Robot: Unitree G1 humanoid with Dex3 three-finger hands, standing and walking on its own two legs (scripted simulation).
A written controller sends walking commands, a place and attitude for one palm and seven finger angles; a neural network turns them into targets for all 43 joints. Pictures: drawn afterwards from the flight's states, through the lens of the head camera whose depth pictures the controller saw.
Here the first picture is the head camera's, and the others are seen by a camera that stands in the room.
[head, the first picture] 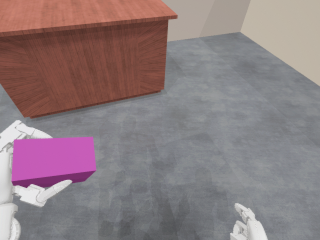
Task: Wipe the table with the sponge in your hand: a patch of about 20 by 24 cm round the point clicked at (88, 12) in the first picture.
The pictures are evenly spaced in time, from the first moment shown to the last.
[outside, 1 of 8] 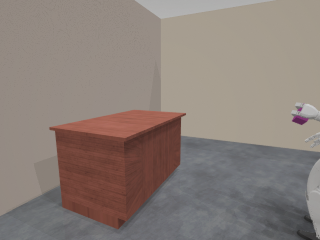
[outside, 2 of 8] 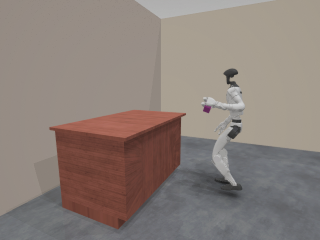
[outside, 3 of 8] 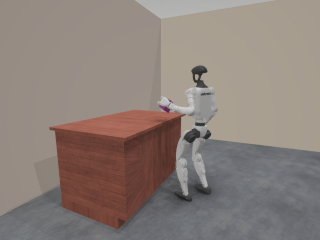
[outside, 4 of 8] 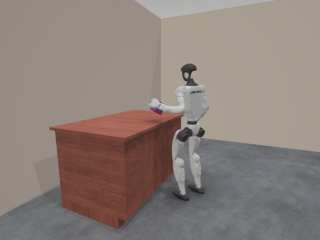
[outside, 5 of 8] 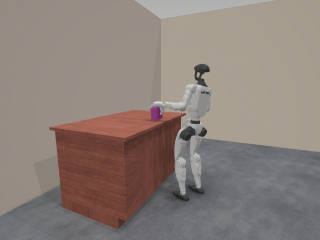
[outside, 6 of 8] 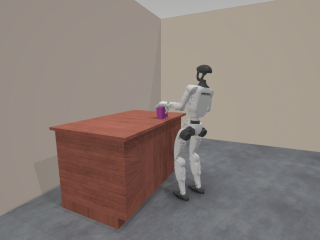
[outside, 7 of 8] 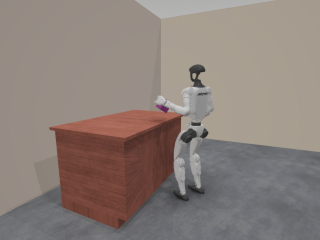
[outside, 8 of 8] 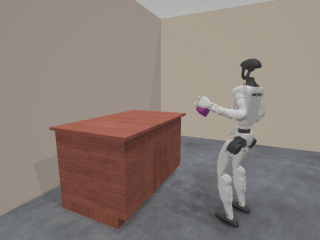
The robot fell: no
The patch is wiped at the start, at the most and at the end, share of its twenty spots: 0.00 1.00 1.00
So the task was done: yes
